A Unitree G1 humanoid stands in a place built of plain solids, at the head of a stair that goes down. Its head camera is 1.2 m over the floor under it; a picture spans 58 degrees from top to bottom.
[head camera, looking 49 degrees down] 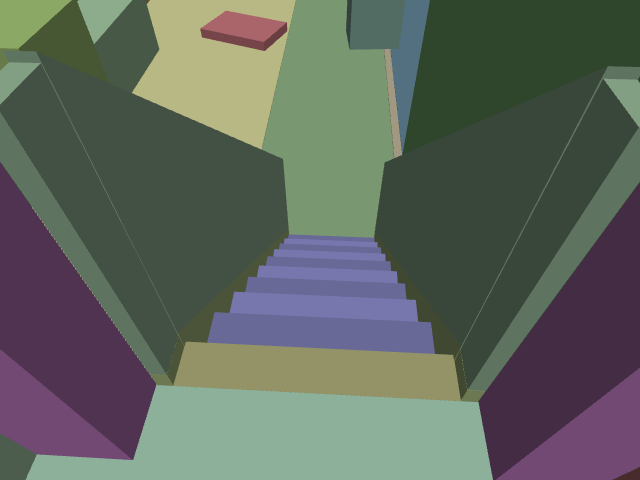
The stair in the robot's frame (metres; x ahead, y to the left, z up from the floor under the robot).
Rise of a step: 0.20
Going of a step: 0.23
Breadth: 0.81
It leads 3 degrees to the right of straight ahead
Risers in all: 10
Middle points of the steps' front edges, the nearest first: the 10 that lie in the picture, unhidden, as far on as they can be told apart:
0.61 0.01 0.00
0.84 -0.01 -0.20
1.08 -0.02 -0.41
1.31 -0.03 -0.61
1.54 -0.04 -0.82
1.77 -0.06 -1.02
2.00 -0.07 -1.23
2.23 -0.08 -1.43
2.47 -0.09 -1.64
2.70 -0.11 -1.84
